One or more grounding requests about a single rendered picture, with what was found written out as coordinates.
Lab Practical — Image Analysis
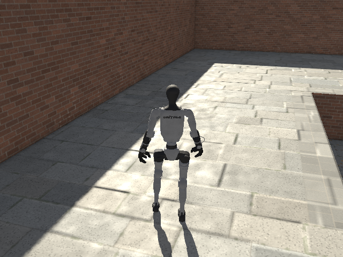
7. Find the humanoid robot torso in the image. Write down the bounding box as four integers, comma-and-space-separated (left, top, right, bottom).
160, 106, 184, 161

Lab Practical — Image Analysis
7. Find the robot right hand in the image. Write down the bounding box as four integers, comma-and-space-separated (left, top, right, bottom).
191, 147, 203, 157

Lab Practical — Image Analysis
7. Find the robot left hand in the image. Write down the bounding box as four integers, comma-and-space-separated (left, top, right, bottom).
138, 150, 151, 163

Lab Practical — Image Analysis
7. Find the robot right upper arm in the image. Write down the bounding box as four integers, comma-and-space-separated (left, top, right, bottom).
183, 108, 198, 138

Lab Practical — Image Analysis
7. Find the robot left forearm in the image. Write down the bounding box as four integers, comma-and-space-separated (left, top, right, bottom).
139, 130, 151, 153

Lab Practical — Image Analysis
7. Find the robot left upper arm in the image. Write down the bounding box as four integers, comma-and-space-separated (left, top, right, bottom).
146, 108, 161, 138

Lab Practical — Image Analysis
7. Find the robot right forearm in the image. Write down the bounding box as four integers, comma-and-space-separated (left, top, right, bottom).
193, 130, 202, 149

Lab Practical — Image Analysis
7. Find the left robot shin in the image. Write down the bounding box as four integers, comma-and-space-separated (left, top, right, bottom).
153, 169, 161, 205

